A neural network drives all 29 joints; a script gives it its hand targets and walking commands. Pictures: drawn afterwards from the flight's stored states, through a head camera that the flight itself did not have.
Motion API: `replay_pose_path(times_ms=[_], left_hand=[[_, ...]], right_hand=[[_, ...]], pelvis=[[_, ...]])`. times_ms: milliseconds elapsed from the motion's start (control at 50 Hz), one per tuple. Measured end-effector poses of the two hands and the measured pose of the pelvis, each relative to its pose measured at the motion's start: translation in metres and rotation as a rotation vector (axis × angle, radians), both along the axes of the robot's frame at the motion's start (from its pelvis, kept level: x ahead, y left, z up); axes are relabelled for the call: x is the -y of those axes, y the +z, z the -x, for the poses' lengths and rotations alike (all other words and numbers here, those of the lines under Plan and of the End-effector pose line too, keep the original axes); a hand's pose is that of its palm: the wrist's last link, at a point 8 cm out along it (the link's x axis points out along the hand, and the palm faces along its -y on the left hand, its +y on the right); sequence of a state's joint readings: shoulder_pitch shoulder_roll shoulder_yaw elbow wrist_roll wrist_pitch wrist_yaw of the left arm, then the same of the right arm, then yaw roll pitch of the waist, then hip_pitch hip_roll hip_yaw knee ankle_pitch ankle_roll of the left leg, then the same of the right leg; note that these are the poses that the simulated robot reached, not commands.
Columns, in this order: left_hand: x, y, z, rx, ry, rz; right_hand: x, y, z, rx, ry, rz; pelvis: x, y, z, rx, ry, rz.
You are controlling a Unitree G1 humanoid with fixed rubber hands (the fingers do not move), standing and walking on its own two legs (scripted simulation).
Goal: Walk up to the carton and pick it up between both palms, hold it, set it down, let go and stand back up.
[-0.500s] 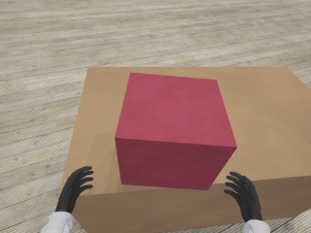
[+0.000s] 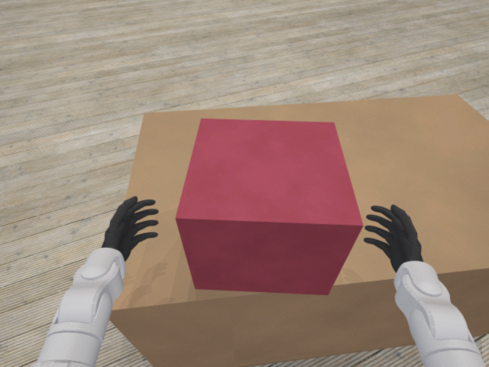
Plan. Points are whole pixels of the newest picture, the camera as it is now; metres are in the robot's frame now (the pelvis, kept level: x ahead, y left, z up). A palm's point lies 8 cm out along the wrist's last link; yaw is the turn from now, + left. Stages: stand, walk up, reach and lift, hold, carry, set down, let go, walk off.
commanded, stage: reach and lift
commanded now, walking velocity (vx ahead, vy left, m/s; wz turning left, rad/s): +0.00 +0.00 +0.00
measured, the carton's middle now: (264, 206) +0.43 +0.00 -0.01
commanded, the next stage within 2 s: none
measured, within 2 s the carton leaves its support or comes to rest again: neither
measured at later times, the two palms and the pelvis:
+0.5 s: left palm (126, 197) +0.37 +0.26 +0.07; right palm (392, 213) +0.37 -0.22 +0.06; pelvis +0.01 -0.02 +0.00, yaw +1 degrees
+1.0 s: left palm (139, 138) +0.41 +0.22 +0.18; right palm (427, 160) +0.39 -0.25 +0.16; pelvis -0.02 +0.00 +0.00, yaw +0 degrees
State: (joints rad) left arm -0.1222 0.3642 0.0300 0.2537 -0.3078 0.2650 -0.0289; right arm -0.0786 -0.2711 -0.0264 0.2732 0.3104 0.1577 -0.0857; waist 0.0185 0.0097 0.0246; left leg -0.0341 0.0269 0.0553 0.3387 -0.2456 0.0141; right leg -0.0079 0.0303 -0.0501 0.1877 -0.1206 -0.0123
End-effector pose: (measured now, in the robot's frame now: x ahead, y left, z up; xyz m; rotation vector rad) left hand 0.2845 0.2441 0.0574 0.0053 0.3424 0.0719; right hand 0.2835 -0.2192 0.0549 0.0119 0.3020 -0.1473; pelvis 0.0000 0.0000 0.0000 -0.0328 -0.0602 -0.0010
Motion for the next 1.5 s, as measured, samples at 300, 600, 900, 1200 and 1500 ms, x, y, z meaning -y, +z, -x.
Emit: replay_pose_path(times_ms=[300,600,900,1200,1500], left_hand=[[0.0,0.01,-0.067,0.11,0.037,0.015],[-0.015,0.034,-0.098,0.152,0.025,-0.013],[0.017,0.098,-0.118,0.085,-0.056,-0.029],[0.018,0.129,-0.143,0.102,0.036,-0.006],[-0.015,0.003,-0.123,0.034,0.082,-0.027]], right_hand=[[0.018,0.015,-0.06,0.056,-0.025,0.022],[0.001,0.02,-0.088,0.062,-0.05,-0.005],[0.023,0.088,-0.102,0.03,-0.076,0.007],[0.021,0.111,-0.122,0.027,-0.018,0.014],[-0.014,-0.012,-0.104,-0.084,-0.001,0.0]], pelvis=[[0.019,-0.001,0.008,-0.151,0.012,-0.016],[0.012,-0.003,-0.009,-0.222,0.026,0.006],[0.001,-0.004,0.011,-0.189,0.002,0.01],[0.009,-0.004,0.035,-0.264,0.011,-0.018],[0.01,-0.012,0.039,-0.44,0.043,-0.015]])
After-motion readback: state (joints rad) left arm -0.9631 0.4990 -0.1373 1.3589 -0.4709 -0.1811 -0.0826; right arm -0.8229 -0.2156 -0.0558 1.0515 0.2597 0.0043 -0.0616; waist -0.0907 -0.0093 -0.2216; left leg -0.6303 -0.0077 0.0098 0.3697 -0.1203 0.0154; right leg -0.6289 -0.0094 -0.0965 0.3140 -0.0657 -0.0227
